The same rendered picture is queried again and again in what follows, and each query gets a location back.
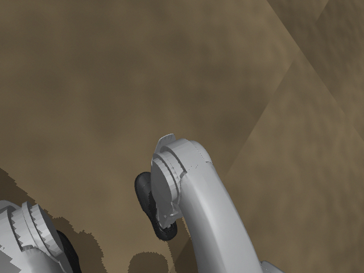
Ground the left robot foot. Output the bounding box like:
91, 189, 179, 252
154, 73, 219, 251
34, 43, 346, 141
56, 230, 82, 273

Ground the right robot hand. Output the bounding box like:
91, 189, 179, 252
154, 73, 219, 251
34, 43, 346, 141
259, 260, 285, 273

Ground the right robot foot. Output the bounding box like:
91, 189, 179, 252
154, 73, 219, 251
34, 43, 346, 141
134, 172, 177, 241

